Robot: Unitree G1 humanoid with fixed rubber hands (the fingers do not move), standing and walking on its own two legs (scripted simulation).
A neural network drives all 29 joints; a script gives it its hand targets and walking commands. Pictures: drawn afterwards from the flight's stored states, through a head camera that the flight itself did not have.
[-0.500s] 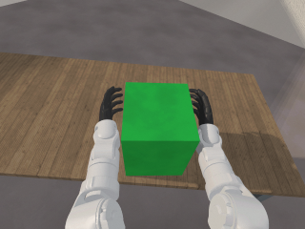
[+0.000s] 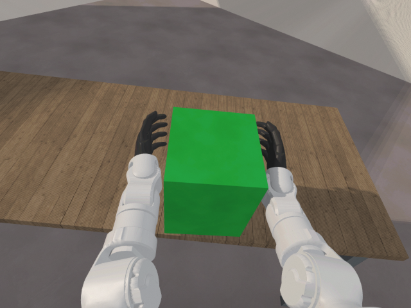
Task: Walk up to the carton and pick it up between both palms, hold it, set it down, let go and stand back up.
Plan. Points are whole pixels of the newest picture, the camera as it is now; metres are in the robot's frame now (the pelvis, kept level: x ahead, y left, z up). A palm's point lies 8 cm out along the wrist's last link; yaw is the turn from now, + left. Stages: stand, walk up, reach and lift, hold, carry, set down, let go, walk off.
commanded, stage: reach and lift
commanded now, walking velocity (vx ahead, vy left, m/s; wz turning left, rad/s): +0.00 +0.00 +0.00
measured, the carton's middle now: (208, 175) +0.39 +0.01 +0.05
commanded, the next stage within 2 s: hold in 1.92 s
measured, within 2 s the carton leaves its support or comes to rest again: neither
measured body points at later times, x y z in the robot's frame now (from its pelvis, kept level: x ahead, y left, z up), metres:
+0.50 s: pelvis +0.01 +0.00 +0.00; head -0.02 +0.04 +0.45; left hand +0.41 +0.15 +0.16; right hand +0.40 -0.11 +0.15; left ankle +0.00 +0.14 -0.75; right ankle +0.03 -0.14 -0.75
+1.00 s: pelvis +0.00 +0.01 +0.00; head -0.04 +0.04 +0.44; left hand +0.39 +0.15 +0.19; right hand +0.38 -0.12 +0.18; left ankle +0.00 +0.14 -0.75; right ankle +0.03 -0.14 -0.75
